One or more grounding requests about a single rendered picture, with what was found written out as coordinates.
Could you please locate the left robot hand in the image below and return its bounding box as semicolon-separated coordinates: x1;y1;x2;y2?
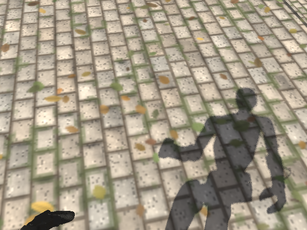
20;210;75;230

